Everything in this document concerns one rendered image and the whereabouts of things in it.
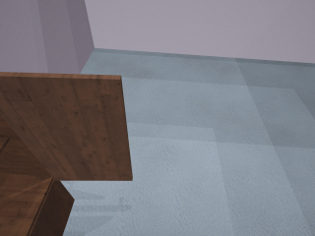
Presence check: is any cupboard door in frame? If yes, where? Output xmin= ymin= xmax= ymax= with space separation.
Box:
xmin=0 ymin=72 xmax=133 ymax=181

